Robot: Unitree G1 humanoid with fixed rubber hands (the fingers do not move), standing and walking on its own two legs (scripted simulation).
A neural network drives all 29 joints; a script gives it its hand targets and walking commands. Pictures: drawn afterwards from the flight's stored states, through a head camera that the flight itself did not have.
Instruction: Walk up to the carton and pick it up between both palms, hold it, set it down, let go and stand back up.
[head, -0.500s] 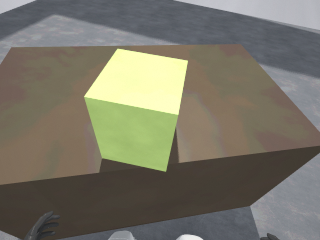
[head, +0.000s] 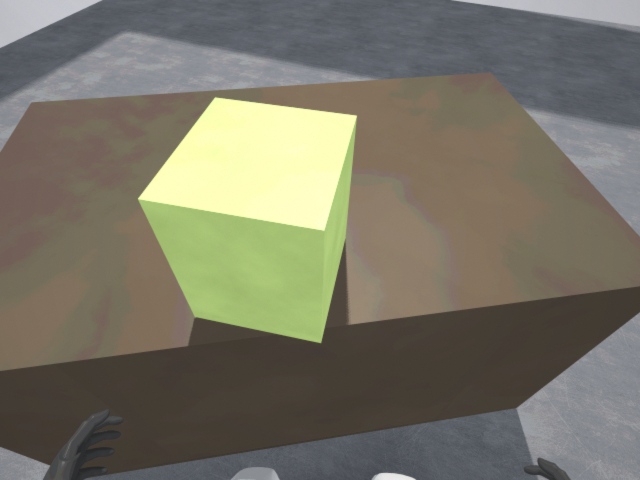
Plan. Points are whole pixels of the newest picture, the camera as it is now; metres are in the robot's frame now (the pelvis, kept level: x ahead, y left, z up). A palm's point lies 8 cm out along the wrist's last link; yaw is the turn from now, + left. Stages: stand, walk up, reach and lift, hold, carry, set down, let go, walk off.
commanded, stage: walk up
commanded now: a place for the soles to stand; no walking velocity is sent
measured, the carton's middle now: (269, 224) +0.43 +0.10 +0.07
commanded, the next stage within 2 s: none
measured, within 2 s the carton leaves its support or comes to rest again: neither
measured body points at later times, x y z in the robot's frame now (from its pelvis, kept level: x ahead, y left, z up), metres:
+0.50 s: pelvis +0.02 -0.01 +0.00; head +0.02 +0.02 +0.45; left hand +0.16 +0.31 -0.07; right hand +0.13 -0.30 -0.07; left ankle +0.04 +0.13 -0.71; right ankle +0.03 -0.11 -0.70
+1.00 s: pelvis +0.00 -0.03 +0.00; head +0.00 -0.01 +0.45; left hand +0.15 +0.29 -0.06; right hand +0.13 -0.33 -0.07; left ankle +0.03 +0.12 -0.70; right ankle +0.03 -0.11 -0.71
